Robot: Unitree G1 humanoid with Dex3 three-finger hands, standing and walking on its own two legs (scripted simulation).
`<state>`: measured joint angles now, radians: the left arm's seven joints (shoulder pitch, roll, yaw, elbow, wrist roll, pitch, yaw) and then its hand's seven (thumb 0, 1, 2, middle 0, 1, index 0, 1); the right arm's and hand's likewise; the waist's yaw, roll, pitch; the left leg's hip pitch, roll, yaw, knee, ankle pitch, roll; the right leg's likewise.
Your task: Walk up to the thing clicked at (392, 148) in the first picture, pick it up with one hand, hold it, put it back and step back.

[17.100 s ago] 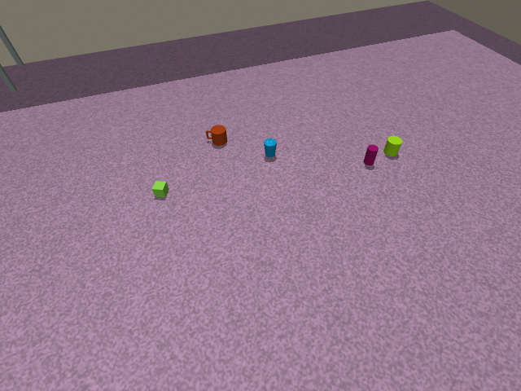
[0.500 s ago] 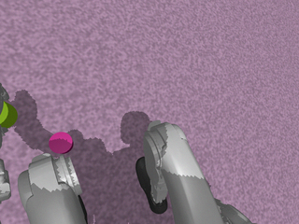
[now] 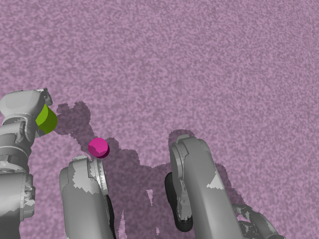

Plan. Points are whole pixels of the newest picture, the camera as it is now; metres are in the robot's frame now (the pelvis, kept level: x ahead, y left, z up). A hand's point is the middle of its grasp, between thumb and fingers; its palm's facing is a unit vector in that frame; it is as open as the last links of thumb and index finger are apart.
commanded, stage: lift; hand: left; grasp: from above
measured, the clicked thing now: (37, 117) +0.46 +0.28 -0.20
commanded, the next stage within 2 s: hold in 1.74 s
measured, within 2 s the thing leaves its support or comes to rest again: neither
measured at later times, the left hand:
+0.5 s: hand (13, 120) +0.42 +0.28 -0.09, palm faces -0.47 -0.08 -0.88, open 10.2 cm
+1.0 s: hand out of the picture +0.36 +0.28 +0.10, palm faces -0.44 -0.12 -0.89, open 10.2 cm
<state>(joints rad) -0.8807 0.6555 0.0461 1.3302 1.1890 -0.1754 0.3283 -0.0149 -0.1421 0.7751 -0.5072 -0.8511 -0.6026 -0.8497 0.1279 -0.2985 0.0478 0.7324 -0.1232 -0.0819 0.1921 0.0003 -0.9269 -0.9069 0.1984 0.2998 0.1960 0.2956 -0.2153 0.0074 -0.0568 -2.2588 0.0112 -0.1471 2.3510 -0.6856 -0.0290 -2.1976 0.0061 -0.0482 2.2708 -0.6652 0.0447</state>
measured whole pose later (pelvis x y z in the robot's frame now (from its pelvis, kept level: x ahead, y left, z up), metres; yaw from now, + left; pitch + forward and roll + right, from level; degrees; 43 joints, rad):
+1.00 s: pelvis +0.01 +0.01 +0.20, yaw +4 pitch +27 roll -3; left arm -0.40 0.49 -0.10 0.72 1.00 0.02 0.11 -0.01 -0.15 0.77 -0.54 -0.81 -0.64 -0.81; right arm 0.16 -0.25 -0.03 0.67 0.02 0.02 0.00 0.00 -0.92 -0.91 0.20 0.30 0.20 0.30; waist -0.10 0.04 -0.18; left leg -1.58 0.03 -0.05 1.70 -0.61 -0.01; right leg -1.54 -0.02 -0.01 1.65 -0.59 0.04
